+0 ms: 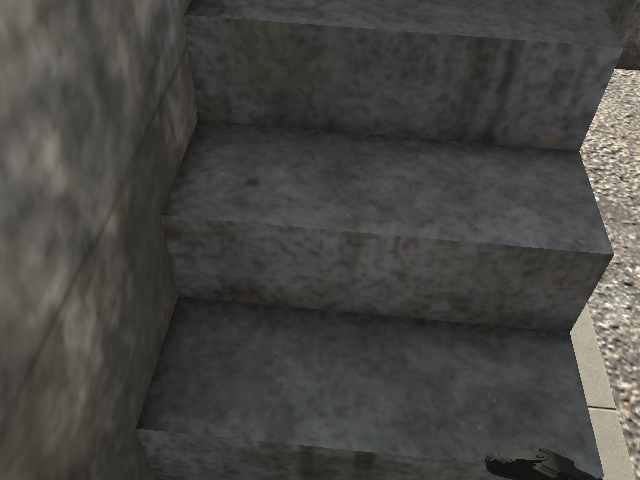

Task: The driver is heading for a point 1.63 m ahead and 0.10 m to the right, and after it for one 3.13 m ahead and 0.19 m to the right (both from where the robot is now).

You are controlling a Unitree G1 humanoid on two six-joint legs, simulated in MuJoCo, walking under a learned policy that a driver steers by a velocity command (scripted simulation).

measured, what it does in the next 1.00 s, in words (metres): climbs: left foot, then right foot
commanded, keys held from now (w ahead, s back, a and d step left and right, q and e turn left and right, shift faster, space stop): shift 1.00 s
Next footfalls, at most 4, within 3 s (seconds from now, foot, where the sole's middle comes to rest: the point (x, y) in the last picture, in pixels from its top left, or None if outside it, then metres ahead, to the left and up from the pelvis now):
0.22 left None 0.08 0.13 -0.75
0.48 right None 0.07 -0.15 -0.75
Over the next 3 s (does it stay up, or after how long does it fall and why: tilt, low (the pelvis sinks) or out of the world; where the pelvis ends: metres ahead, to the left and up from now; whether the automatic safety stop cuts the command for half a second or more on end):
stays up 0.12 -0.05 0.03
